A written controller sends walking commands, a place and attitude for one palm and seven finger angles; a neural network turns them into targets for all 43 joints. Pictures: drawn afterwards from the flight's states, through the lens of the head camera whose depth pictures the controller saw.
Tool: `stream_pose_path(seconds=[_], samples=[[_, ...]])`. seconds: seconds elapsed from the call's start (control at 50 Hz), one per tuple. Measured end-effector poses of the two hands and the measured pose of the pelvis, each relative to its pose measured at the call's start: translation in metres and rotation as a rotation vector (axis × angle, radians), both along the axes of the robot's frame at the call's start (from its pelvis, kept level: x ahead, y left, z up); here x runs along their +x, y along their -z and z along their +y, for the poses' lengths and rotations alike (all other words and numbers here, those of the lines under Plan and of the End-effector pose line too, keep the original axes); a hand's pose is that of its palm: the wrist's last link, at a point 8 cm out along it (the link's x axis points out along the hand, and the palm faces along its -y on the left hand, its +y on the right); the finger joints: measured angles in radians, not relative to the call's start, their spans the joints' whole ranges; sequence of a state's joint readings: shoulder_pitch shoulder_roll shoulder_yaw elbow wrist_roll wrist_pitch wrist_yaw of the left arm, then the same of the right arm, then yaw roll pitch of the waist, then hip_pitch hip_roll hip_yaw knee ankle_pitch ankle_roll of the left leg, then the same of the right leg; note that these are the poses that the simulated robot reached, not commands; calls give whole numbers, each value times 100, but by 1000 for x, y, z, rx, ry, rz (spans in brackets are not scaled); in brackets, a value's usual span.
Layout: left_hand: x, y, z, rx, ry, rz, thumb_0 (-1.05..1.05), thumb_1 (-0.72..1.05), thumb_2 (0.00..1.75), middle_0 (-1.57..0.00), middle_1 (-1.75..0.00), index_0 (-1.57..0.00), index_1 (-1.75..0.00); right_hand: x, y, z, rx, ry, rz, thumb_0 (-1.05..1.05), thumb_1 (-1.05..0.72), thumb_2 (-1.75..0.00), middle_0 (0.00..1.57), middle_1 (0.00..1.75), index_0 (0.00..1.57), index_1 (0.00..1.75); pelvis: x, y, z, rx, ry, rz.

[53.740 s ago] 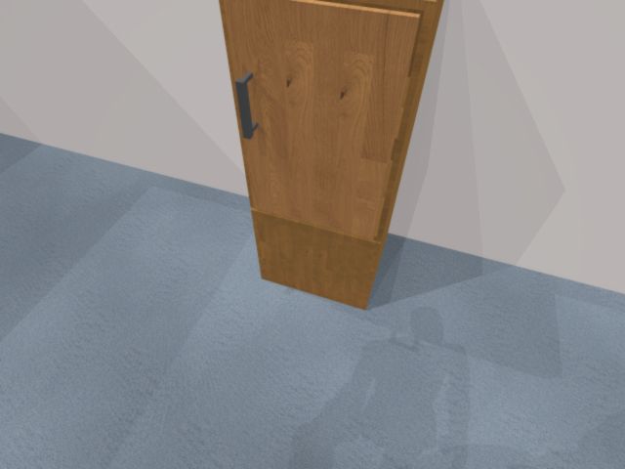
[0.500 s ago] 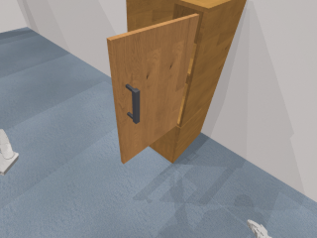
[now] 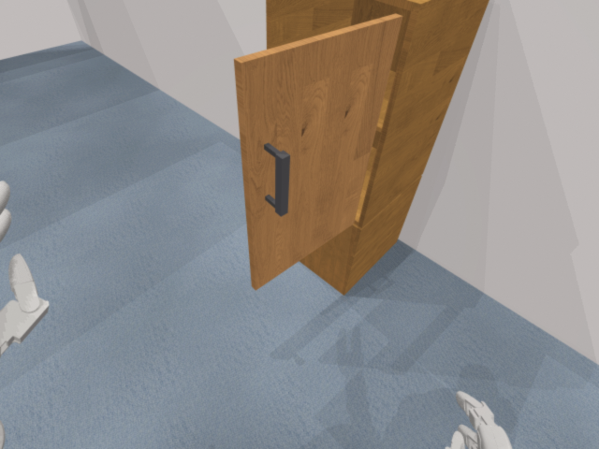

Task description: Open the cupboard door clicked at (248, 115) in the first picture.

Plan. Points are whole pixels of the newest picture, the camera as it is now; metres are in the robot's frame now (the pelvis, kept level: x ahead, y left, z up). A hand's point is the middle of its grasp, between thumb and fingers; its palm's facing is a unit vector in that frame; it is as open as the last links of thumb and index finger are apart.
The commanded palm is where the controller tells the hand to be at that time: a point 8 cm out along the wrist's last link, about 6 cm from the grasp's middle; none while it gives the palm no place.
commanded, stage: stop stepping back and stand still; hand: left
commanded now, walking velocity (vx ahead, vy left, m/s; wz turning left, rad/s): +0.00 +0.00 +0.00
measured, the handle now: (275, 180) +0.57 +0.09 +0.03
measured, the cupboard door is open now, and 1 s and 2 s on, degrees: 84 84 84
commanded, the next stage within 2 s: let the arm hang, fingers relaxed in 0.14 s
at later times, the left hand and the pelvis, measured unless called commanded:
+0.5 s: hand out of the picture +0.05 +0.20 -0.16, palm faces +0.01 -0.98 -0.19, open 7.4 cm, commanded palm none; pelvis -0.02 +0.02 +0.00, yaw +2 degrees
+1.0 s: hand out of the picture -0.08 +0.20 -0.16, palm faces +0.09 -0.97 -0.21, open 7.3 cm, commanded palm none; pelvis -0.03 +0.03 +0.01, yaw +2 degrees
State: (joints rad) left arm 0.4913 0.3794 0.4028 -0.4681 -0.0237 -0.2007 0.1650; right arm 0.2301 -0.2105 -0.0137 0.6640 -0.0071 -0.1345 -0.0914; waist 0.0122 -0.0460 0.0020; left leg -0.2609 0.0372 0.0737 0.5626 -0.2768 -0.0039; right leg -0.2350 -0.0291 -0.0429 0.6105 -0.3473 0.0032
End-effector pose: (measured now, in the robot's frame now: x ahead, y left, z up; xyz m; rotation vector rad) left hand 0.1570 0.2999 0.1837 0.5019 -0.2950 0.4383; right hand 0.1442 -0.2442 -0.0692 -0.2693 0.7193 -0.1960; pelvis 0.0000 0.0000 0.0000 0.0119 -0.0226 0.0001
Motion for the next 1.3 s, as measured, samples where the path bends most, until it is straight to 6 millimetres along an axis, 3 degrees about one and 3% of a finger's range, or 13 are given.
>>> stream_pose_path(seconds=[0.14, 0.26, 0.3, 0.36, 0.44, 0.48, 0.52, 0.68, 0.8, 0.9, 1.02, 1.16, 1.3], samples=[[2, -15, -4, 83, 28, 27, 1, 89, 90, -21, -30, -21, -30, 19, -2, 28, 97, -63, -62, 1, -90, -89, 20, 30, 20, 30, 0, -3, -1, -23, -11, 7], [-3, 5, 4, 47, 18, 119, 1, 89, 90, -21, -30, -22, -30, 14, 7, 31, 104, -74, -5, 1, -90, -89, 21, 30, 20, 30, 0, -4, 6, -27, -16, 23], [5, 50, 14, -23, 9, 298, 0, 89, 90, -21, -30, -21, -30, 11, 20, 26, 102, -104, 52, 1, -90, -89, 21, 31, 20, 30, -3, -1, 11, -23, -30, 34], [-1, 149, 17, -212, -46, 675, 0, 90, 90, -20, -30, -21, -30, -1, 41, 17, 88, -103, 158, 1, -90, -89, 21, 30, 20, 30, -11, 2, 17, -15, -40, 36], [-58, 261, -17, -430, -63, 1139, 0, 91, 90, -20, -30, -20, -29, -32, 48, 9, 72, -55, 279, 1, -91, -89, 20, 30, 20, 30, -18, 1, 17, -7, -39, 19], [-95, 297, -42, -525, -51, 1320, 1, 91, 90, -20, -30, -20, -29, -54, 48, 7, 60, -27, 349, 1, -91, -89, 20, 30, 20, 30, -20, 0, 16, -6, -39, 8], [-132, 318, -61, -610, -78, 1440, 0, 94, 90, -20, -30, -20, -29, -79, 47, 7, 47, -4, 428, 1, -91, -89, 20, 30, 20, 30, -22, -3, 16, -12, -41, 1], [-238, 324, -54, -704, -240, 1686, 0, 98, 90, -21, -30, -21, -29, -164, 56, 24, 67, 47, 711, 1, -91, -89, 20, 30, 19, 30, -28, -10, 18, -30, -57, -1], [-272, 313, -49, -701, -311, 1765, 0, 94, 90, -20, -30, -21, -29, -192, 65, 47, 134, 69, 774, 1, -91, -89, 20, 30, 19, 30, -30, -11, 24, -25, -53, -3], [-269, 311, -50, -690, -312, 1750, 0, 92, 90, -20, -30, -20, -29, -196, 72, 63, 183, 73, 767, 1, -91, -89, 20, 30, 19, 30, -30, -10, 26, -19, -46, -4], [-241, 315, -58, -686, -263, 1678, 0, 91, 90, -20, -30, -20, -29, -188, 75, 72, 214, 71, 731, 0, -91, -89, 20, 30, 20, 30, -30, -10, 26, -13, -40, -5], [-205, 320, -72, -689, -190, 1604, 0, 91, 90, -20, -30, -20, -29, -182, 74, 65, 203, 82, 705, 1, -92, -89, 20, 30, 20, 30, -27, -10, 23, -10, -36, -7], [-196, 321, -72, -680, -184, 1600, 1, 92, 90, -20, -30, -20, -29, -179, 71, 56, 185, 96, 703, 0, -91, -89, 20, 30, 19, 30, -22, -11, 19, -11, -36, -10]])
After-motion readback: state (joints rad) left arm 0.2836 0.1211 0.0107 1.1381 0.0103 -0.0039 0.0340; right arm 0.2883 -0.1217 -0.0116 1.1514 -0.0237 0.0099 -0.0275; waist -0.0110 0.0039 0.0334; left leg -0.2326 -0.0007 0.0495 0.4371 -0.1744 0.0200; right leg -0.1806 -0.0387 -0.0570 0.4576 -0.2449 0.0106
